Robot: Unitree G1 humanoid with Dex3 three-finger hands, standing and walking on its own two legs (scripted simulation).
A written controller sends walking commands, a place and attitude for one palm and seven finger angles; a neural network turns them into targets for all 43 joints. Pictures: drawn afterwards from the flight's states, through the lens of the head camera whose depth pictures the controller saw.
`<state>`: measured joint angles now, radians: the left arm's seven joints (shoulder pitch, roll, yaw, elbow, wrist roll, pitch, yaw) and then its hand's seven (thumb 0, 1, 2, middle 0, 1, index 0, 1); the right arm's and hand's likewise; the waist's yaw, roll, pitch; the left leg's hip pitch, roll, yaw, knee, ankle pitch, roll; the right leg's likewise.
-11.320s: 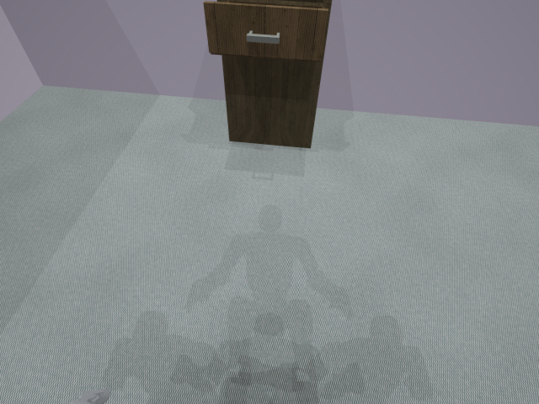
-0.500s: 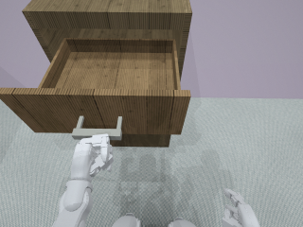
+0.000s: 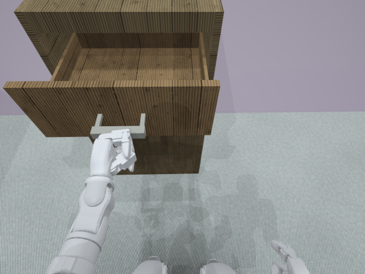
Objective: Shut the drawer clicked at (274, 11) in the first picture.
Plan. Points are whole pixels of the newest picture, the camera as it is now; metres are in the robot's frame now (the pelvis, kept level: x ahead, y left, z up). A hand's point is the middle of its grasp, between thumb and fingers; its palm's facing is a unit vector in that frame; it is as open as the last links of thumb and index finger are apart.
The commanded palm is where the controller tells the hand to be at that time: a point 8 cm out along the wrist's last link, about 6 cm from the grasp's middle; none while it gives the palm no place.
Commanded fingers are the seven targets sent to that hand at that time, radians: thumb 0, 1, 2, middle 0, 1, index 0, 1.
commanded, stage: push the drawer shut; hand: left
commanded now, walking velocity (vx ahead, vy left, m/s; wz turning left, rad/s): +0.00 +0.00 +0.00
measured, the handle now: (120, 125) +0.44 +0.15 +0.05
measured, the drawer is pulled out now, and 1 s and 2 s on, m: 0.20 0.07 0.00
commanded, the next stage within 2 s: pull the fist back off the drawer in 1.98 s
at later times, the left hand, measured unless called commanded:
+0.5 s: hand (136, 129) +0.43 +0.12 +0.05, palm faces +0.04 -1.00 -0.03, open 3.0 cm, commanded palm +0.41 +0.17 +0.05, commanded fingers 0.00 0.90 0.90 -1.40 -1.60 -1.40 -1.60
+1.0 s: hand (140, 111) +0.49 +0.11 +0.05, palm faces +0.06 -1.00 -0.04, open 3.2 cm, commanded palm +0.47 +0.16 +0.05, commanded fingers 0.00 0.90 0.90 -1.40 -1.60 -1.40 -1.60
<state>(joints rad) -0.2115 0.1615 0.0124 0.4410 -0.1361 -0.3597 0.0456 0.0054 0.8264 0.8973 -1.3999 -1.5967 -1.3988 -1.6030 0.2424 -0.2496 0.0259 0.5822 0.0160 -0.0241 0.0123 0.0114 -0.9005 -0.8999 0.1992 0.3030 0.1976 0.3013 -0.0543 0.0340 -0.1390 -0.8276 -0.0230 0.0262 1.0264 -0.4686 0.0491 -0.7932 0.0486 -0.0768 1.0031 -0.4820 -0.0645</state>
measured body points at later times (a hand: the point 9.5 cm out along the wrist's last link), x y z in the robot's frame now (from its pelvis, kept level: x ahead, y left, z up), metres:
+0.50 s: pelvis +0.00 +0.02 +0.00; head +0.09 +0.02 +0.44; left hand +0.42 +0.17 +0.05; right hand +0.08 -0.24 -0.12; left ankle +0.02 +0.09 -0.67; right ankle +0.00 -0.08 -0.67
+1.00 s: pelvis +0.00 +0.01 -0.01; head +0.11 +0.01 +0.43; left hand +0.48 +0.17 +0.05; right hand +0.01 -0.25 -0.13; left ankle +0.02 +0.09 -0.67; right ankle +0.00 -0.08 -0.67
